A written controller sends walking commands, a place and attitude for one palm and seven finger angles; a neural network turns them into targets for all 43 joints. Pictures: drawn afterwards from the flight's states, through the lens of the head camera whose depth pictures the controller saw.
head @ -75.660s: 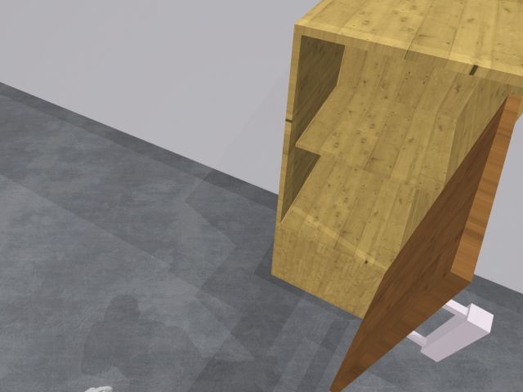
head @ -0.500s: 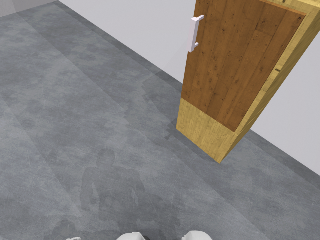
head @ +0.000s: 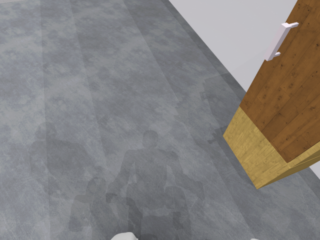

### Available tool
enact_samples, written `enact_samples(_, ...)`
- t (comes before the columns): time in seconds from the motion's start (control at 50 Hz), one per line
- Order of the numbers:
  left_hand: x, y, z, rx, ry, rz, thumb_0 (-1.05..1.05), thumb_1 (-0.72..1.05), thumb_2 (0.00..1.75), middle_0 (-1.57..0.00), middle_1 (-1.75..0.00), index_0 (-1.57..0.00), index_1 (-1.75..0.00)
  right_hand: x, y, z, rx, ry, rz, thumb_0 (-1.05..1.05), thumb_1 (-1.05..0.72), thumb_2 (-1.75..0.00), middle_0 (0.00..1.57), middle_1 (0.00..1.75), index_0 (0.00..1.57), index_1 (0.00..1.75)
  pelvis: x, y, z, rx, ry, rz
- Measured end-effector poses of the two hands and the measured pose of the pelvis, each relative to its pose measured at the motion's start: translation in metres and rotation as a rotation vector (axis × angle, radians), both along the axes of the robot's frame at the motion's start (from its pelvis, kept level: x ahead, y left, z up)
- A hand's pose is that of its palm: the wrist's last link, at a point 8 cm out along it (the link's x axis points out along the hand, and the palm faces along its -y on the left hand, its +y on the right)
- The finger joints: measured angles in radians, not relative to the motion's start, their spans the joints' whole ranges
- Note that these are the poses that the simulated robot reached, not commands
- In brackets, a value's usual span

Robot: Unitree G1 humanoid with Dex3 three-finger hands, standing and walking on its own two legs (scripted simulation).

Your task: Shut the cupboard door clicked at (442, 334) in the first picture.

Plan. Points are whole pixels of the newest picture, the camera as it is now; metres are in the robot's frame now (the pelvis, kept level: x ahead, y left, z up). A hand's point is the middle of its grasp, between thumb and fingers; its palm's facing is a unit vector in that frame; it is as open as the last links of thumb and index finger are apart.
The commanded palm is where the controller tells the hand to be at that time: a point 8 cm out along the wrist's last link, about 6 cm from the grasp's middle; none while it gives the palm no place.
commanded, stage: walk to a spot facing it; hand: left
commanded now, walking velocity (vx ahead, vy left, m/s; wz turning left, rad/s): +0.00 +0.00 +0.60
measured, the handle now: (280, 41) +0.74 -0.40 +0.06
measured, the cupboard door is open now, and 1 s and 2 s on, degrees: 2 2 2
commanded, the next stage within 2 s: turn to face it in 1.54 s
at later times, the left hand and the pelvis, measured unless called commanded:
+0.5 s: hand out of the picture +0.00 +0.18 -0.15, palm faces +0.32 -0.91 -0.26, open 7.4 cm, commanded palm none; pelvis +0.00 -0.03 +0.01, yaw +19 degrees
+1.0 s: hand out of the picture +0.03 +0.20 -0.13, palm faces +0.58 -0.76 -0.29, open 7.4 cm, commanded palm none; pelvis +0.07 -0.02 +0.01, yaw +36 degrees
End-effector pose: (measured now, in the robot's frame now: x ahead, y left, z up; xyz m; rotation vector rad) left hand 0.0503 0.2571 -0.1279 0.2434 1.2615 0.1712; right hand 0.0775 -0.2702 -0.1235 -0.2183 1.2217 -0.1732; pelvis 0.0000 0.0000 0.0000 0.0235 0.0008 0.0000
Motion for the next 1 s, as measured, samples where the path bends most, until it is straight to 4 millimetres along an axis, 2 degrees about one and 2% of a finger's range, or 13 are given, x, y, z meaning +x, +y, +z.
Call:
enact_samples(0.06,-0.022,0.009,-0.009,0.002,0.045,0.06,0.0,0.91,0.89,-0.2,-0.29,-0.2,-0.3,0.022,0.011,-0.001,-0.006,-0.035,0.062,0.01,-0.91,-0.9,0.2,0.3,0.19,0.3,-0.003,0.001,-0.005,0.006,-0.003,0.028)
enact_samples(0.14,-0.031,0.008,-0.001,0.01,0.046,0.116,0.01,0.91,0.89,-0.2,-0.29,-0.2,-0.3,0.035,0.019,0.003,0.004,-0.054,0.113,0.01,-0.91,-0.9,0.2,0.3,0.2,0.3,-0.005,-0.005,0.002,-0.005,-0.005,0.071)
enact_samples(0.22,-0.027,-0.002,0.012,0.022,-0.027,0.148,0.01,0.91,0.89,-0.2,-0.29,-0.2,-0.3,0.043,0.018,-0.002,0.031,-0.045,0.153,0.01,-0.91,-0.9,0.21,0.3,0.2,0.3,-0.005,-0.017,0.004,-0.015,-0.006,0.121)
enact_samples(0.26,-0.027,-0.007,0.014,0.041,-0.073,0.162,0.01,0.91,0.89,-0.2,-0.29,-0.2,-0.3,0.049,0.013,-0.009,0.048,-0.044,0.17,0.01,-0.91,-0.9,0.21,0.3,0.2,0.3,-0.003,-0.026,-0.001,-0.004,-0.001,0.149)
enact_samples(0.32,-0.036,-0.017,0.018,0.054,-0.099,0.201,0.0,0.91,0.89,-0.2,-0.29,-0.2,-0.3,0.059,0.009,-0.013,0.057,-0.029,0.201,0.01,-0.91,-0.9,0.21,0.3,0.2,0.3,-0.004,-0.032,-0.001,-0.007,-0.012,0.201)
enact_samples(0.4,-0.052,-0.029,0.021,0.037,-0.077,0.256,0.0,0.91,0.89,-0.2,-0.29,-0.2,-0.3,0.07,0.01,-0.004,0.062,-0.023,0.234,0.01,-0.91,-0.9,0.2,0.3,0.2,0.3,-0.003,-0.033,0.007,0.002,-0.016,0.256)
enact_samples(0.5,-0.07,-0.034,0.013,-0.007,-0.072,0.327,0.0,0.91,0.89,-0.2,-0.29,-0.2,-0.3,0.083,0.027,0.006,0.051,-0.015,0.31,0.01,-0.91,-0.9,0.2,0.3,0.19,0.3,-0.003,-0.03,0.011,0.012,-0.011,0.333)
enact_samples(0.6,-0.099,-0.023,-0.01,-0.045,-0.056,0.422,0.0,0.9,0.89,-0.2,-0.3,-0.2,-0.3,0.096,0.051,0.004,0.019,-0.045,0.412,0.01,-0.91,-0.9,0.2,0.3,0.2,0.3,-0.006,-0.017,-0.003,-0.009,-0.009,0.398)
enact_samples(0.66,-0.108,-0.018,-0.009,-0.047,-0.019,0.449,0.01,0.91,0.89,-0.2,-0.29,-0.2,-0.3,0.093,0.058,0.008,0.014,-0.046,0.436,0.01,-0.91,-0.9,0.2,0.3,0.2,0.3,-0.003,-0.015,0.002,-0.009,-0.009,0.415)
enact_samples(0.74,-0.099,-0.011,0.007,-0.034,-0.043,0.468,0.01,0.91,0.89,-0.2,-0.29,-0.2,-0.3,0.083,0.057,0.01,0.017,0.005,0.447,0.01,-0.91,-0.9,0.21,0.3,0.2,0.3,0.007,-0.014,0.012,-0.018,-0.004,0.45)
enact_samples(0.86,-0.063,-0.005,0.028,0.02,-0.125,0.478,0.01,0.91,0.89,-0.2,-0.29,-0.2,-0.3,0.083,0.04,-0.003,0.029,0.121,0.455,0.01,-0.91,-0.9,0.21,0.3,0.2,0.3,0.036,-0.02,0.014,-0.02,-0.002,0.512)
enact_samples(0.92,-0.051,-0.006,0.028,0.068,-0.178,0.508,0.01,0.91,0.89,-0.2,-0.29,-0.2,-0.3,0.1,0.032,-0.017,0.026,0.168,0.481,0.01,-0.91,-0.9,0.21,0.3,0.2,0.3,0.055,-0.026,0.004,-0.008,0.0,0.565)
enact_samples(1.0,-0.059,-0.023,0.033,0.066,-0.154,0.604,0.0,0.91,0.89,-0.2,-0.29,-0.2,-0.3,0.144,0.044,-0.011,0.021,0.167,0.55,0.01,-0.91,-0.9,0.2,0.3,0.2,0.3,0.075,-0.02,0.012,-0.003,-0.008,0.634)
